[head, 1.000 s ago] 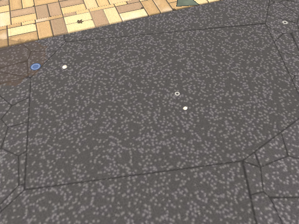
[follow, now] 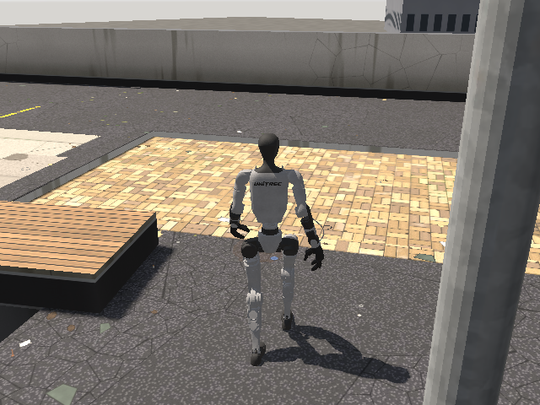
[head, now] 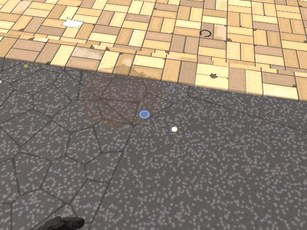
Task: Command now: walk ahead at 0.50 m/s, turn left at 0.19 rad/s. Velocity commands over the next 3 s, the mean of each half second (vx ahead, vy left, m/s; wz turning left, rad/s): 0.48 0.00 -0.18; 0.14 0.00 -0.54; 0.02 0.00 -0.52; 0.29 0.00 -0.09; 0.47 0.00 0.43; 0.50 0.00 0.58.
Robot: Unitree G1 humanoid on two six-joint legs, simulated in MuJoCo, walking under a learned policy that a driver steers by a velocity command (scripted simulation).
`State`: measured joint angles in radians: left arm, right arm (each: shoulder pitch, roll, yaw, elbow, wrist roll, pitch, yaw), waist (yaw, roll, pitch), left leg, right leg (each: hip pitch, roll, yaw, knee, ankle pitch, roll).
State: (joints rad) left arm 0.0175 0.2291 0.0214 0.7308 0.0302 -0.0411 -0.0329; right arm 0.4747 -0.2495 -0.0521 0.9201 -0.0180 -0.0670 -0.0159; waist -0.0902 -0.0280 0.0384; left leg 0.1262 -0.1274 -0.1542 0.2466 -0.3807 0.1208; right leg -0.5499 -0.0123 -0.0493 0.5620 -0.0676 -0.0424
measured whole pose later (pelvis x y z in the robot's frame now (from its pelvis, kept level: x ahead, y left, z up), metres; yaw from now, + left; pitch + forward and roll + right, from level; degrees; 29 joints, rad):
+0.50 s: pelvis +0.26 -0.01 +0.01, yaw -9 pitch +2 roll -1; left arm 0.45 0.24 0.06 0.91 0.01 -0.05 -0.01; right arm 0.02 -0.22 0.00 0.73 -0.03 -0.07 0.01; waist 0.10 0.02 0.04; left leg -0.49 0.02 -0.03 0.54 -0.09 -0.02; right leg -0.06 0.10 0.11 0.37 -0.33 -0.05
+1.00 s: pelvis +0.33 -0.02 +0.00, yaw -27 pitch +0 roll +1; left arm 0.16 0.27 0.06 0.68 0.02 0.06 -0.04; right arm 0.26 -0.28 -0.05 0.76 -0.03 0.00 -0.01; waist -0.02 0.01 0.04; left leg -0.29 0.12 0.26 0.58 -0.28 -0.01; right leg -0.31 -0.01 -0.05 0.58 -0.30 -0.03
